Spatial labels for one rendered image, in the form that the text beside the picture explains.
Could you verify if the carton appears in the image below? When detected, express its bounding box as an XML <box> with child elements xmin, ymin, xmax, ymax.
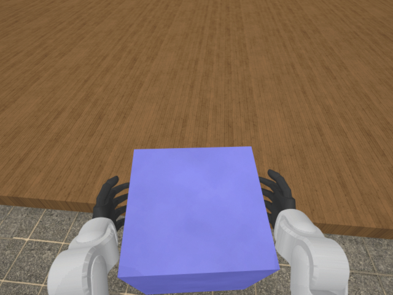
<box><xmin>117</xmin><ymin>146</ymin><xmax>280</xmax><ymax>295</ymax></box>

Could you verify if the right robot forearm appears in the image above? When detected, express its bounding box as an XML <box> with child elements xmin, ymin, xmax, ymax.
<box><xmin>274</xmin><ymin>209</ymin><xmax>349</xmax><ymax>295</ymax></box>

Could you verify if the robot left hand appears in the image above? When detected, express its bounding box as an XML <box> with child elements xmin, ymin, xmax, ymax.
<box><xmin>92</xmin><ymin>176</ymin><xmax>130</xmax><ymax>231</ymax></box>

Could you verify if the robot right hand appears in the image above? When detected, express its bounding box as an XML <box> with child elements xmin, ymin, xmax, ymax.
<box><xmin>259</xmin><ymin>169</ymin><xmax>296</xmax><ymax>229</ymax></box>

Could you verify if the left robot forearm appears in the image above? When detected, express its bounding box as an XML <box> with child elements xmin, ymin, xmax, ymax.
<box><xmin>47</xmin><ymin>218</ymin><xmax>120</xmax><ymax>295</ymax></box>

